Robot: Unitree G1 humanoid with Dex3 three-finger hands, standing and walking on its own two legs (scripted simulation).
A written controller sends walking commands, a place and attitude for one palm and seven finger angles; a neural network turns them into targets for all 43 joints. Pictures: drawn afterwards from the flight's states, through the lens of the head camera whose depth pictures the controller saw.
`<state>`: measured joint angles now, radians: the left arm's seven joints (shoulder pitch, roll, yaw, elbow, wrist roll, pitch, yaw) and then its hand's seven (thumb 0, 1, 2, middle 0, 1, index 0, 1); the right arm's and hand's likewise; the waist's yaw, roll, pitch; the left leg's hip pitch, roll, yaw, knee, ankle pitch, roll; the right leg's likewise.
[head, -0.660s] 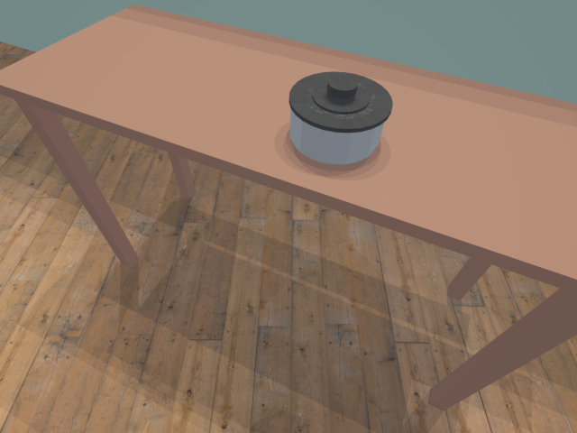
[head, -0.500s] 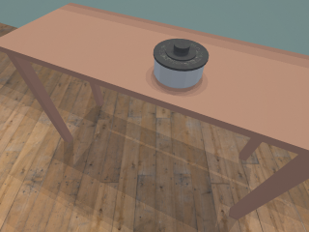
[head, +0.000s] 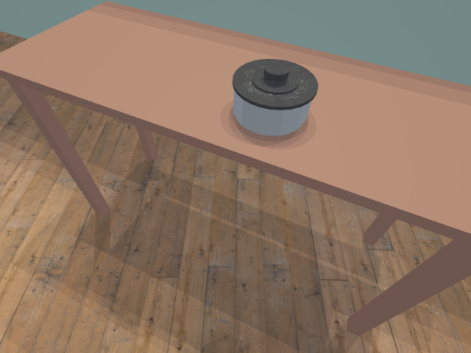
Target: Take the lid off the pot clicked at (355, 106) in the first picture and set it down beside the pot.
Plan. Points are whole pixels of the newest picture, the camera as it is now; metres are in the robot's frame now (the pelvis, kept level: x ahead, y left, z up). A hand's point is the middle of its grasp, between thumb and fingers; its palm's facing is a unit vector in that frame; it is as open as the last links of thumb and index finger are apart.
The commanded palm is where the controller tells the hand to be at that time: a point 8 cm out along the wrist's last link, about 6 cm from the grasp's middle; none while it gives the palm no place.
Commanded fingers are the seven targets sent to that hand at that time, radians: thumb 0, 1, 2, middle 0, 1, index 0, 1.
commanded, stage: turn to face it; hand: left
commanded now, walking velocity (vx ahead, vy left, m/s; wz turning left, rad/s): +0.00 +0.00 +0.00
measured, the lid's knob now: (276, 71) +0.64 -0.05 +0.14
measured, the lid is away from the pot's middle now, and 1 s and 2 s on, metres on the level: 0.00 0.00 0.00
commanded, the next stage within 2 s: take the last steps up to it in 0.82 s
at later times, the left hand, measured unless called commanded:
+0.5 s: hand out of the picture +0.06 +0.19 -0.18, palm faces -0.05 -0.97 -0.23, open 7.4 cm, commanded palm none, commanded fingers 0.00 0.90 0.90 -0.20 -0.30 -0.20 -0.30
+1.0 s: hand out of the picture +0.14 +0.16 -0.17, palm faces -0.29 -0.93 -0.24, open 7.4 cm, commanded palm none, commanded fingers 0.00 0.90 0.90 -0.20 -0.30 -0.20 -0.30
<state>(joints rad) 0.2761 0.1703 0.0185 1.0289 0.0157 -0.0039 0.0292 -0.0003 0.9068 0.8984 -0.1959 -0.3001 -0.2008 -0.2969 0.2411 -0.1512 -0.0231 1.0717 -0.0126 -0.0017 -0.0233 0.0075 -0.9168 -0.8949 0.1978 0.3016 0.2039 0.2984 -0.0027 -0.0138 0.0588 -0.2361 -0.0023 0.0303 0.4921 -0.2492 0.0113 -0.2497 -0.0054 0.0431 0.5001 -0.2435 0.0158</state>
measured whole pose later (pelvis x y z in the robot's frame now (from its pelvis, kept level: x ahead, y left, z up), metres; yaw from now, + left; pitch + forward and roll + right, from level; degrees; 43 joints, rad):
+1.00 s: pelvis +0.00 +0.00 -0.01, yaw -19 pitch +2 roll -1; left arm 0.21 0.19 0.06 0.88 0.02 0.01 0.02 0.00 0.91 0.90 -0.20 -0.30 -0.20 -0.30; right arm 0.23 -0.20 -0.05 0.97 -0.01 0.04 -0.03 0.01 -0.90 -0.89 0.20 0.30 0.21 0.30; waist -0.01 0.02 0.09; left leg -0.40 0.06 0.04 0.89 -0.52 -0.03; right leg -0.24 0.03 0.03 0.55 -0.34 -0.01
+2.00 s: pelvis +0.04 +0.00 -0.01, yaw -20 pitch -1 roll +0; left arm 0.28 0.18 0.00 1.01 0.01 0.01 0.04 0.00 0.91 0.90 -0.20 -0.30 -0.20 -0.30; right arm 0.24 -0.18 -0.02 0.98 -0.01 0.01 -0.02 0.01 -0.91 -0.90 0.20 0.30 0.20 0.30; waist -0.01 0.01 0.01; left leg -0.27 0.00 0.05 0.59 -0.31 0.03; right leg -0.26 -0.02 -0.02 0.58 -0.31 0.01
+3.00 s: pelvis +0.06 +0.01 +0.00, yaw -20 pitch -1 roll +0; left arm 0.28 0.18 0.00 1.06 0.01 0.00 0.04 0.00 0.91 0.90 -0.20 -0.30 -0.20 -0.30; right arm 0.22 -0.16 0.00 1.10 -0.01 -0.01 -0.03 0.01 -0.92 -0.89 0.20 0.30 0.20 0.30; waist 0.00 -0.04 0.04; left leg -0.21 -0.03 0.06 0.50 -0.28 0.05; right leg -0.19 -0.04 -0.01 0.49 -0.28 0.03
